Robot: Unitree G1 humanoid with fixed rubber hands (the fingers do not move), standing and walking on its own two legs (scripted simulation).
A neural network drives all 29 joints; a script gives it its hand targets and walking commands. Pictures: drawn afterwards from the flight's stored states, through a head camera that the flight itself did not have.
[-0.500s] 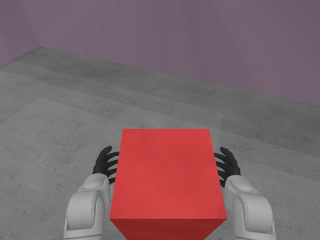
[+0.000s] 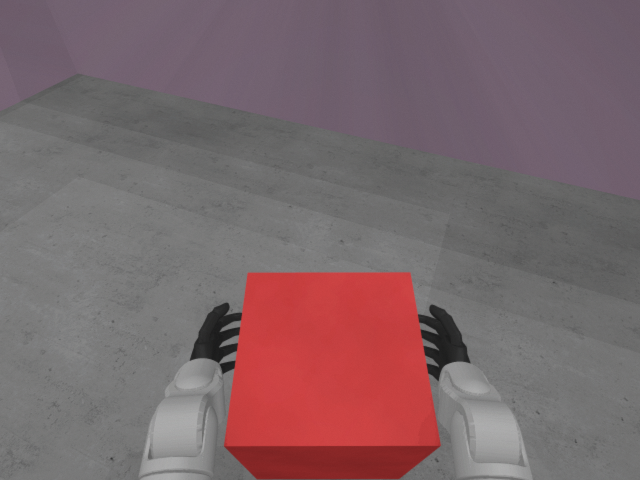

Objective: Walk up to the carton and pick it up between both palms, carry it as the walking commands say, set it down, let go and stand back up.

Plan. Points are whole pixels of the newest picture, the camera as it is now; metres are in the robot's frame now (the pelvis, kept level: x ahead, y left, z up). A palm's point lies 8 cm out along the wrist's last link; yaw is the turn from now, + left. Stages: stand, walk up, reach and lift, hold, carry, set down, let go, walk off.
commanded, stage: hold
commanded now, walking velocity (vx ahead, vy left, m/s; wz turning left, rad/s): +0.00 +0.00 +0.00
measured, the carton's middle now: (328, 382) +0.27 +0.00 -0.05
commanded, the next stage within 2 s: set down in 0.28 s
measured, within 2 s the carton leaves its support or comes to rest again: neither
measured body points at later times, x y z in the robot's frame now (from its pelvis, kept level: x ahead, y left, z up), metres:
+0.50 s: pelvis +0.00 +0.00 +0.00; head -0.05 +0.00 +0.45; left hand +0.31 +0.16 +0.04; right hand +0.31 -0.15 +0.04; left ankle +0.03 +0.13 -0.74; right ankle +0.04 -0.12 -0.74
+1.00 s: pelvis +0.00 +0.01 -0.02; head +0.08 +0.01 +0.43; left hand +0.33 +0.16 -0.05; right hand +0.33 -0.14 -0.06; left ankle +0.03 +0.13 -0.74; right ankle +0.04 -0.12 -0.74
